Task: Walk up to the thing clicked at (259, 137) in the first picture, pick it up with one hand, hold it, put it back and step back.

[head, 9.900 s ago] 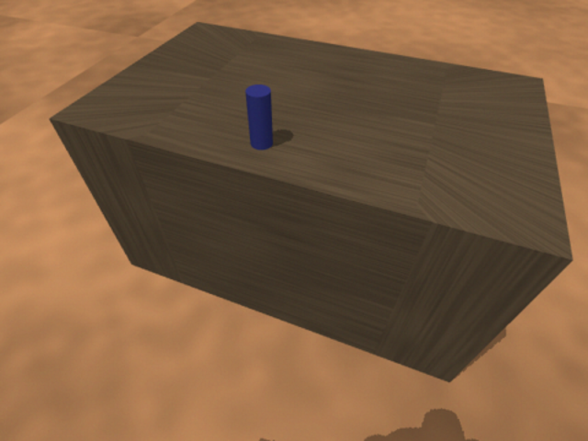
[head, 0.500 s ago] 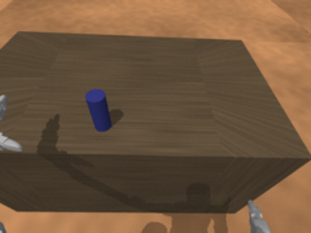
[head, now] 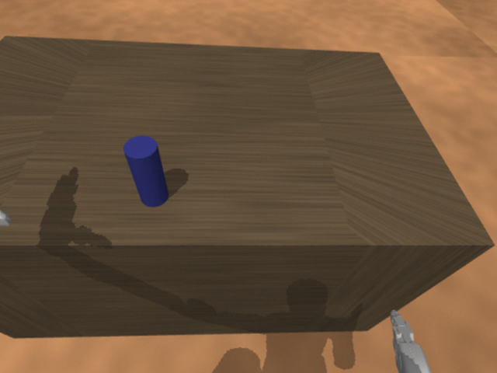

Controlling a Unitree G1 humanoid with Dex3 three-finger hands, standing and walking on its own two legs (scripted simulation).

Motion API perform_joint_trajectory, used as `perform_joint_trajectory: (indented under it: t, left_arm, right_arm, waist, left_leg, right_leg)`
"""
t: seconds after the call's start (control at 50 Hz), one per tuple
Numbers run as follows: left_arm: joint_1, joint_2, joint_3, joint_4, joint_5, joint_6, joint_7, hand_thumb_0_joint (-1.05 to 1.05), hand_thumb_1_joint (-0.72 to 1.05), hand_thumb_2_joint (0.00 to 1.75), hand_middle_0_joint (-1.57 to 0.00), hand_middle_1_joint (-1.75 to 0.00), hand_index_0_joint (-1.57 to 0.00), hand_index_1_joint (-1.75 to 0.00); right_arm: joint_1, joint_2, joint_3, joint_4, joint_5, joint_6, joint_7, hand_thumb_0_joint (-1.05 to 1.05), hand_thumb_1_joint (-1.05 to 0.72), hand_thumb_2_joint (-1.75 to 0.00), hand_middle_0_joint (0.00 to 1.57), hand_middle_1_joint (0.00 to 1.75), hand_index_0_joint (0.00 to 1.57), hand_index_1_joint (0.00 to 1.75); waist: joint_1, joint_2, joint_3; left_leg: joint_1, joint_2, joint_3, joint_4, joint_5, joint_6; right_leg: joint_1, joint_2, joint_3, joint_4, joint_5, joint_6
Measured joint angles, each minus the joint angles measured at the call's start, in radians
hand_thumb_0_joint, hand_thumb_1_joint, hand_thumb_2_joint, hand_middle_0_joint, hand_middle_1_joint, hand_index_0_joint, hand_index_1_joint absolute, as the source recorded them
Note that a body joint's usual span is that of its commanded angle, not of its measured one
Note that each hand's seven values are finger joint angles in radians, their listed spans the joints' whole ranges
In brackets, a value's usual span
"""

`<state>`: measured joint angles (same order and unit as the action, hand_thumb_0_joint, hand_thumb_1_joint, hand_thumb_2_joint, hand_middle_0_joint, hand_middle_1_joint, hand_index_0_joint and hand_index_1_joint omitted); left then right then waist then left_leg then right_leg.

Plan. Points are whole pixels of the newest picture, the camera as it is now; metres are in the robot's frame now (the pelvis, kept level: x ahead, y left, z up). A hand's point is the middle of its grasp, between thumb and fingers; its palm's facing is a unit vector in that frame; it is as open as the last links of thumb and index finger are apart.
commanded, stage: go down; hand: left
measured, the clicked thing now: (148, 173) +0.48 +0.19 +0.01
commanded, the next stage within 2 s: approach in 1.38 s
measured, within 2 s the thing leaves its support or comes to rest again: neither
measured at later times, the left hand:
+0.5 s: hand out of the picture +0.39 +0.37 +0.13, palm faces +0.18 -0.98 -0.01, open 17.4 cm
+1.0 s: hand out of the picture +0.39 +0.38 +0.12, palm faces +0.18 -0.98 -0.01, open 17.4 cm
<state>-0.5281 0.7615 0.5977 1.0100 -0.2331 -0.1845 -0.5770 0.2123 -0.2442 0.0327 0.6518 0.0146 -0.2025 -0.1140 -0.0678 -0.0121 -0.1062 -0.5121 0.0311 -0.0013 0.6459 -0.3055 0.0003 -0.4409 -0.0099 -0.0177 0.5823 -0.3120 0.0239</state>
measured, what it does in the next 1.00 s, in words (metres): stands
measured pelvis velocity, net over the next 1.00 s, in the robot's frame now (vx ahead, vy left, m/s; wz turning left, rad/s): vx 0.01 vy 0.01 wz -0.01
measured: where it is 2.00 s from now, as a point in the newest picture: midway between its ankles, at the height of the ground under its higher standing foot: outside the picture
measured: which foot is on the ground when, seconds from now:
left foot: down 0.00-1.00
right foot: down 0.00-1.00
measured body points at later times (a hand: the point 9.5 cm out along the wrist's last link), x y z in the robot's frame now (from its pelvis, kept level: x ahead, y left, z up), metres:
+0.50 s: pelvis +0.00 +0.00 -0.01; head +0.06 +0.02 +0.43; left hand +0.38 +0.42 +0.14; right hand +0.15 -0.26 -0.08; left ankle +0.00 +0.12 -0.73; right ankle -0.02 -0.14 -0.73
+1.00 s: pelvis +0.01 +0.01 -0.02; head +0.06 +0.04 +0.43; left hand +0.38 +0.43 +0.13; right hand +0.15 -0.25 -0.07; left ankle +0.00 +0.12 -0.73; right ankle -0.02 -0.14 -0.73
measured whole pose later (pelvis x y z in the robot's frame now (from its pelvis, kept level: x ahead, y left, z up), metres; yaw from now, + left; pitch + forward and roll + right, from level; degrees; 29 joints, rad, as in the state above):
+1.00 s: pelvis +0.01 +0.01 -0.02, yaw -1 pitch +14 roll -3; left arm -0.59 0.83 0.64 1.04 -0.20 -0.14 -0.58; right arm 0.30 -0.27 0.04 0.48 0.01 -0.19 -0.11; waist -0.09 0.00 -0.15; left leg -0.68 0.04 -0.01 0.82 -0.40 0.01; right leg -0.59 0.00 -0.02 0.73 -0.39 0.03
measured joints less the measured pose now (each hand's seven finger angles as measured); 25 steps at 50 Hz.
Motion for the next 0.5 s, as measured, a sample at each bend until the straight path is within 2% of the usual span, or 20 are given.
perform_joint_trajectory:
  t: [0.5]
  left_arm:
    - [-0.115, 0.102, 0.038, 0.108, 0.035, 0.006, -0.016, -0.02, -0.53, 0.1, -0.04, -0.03, -0.04, -0.05]
  right_arm:
    - [0.03, -0.009, 0.026, -0.101, -0.007, 0.002, -0.003, -0.01, 0.53, -0.06, 0.05, 0.05, 0.06, 0.06]
  waist:
    - [-0.033, 0.001, -0.019]
  left_leg:
    - [-0.141, 0.01, -0.013, 0.125, -0.05, -0.002]
  right_leg:
    - [-0.134, 0.01, -0.009, 0.117, -0.049, -0.002]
